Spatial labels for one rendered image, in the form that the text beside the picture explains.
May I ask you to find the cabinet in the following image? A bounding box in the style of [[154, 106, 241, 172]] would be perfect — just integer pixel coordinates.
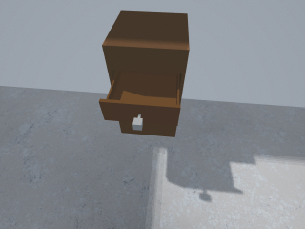
[[102, 10, 190, 137]]

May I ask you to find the handle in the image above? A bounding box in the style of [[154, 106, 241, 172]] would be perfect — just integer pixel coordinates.
[[132, 114, 143, 131]]

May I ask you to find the drawer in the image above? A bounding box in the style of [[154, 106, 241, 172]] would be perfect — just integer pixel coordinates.
[[99, 70, 181, 126]]

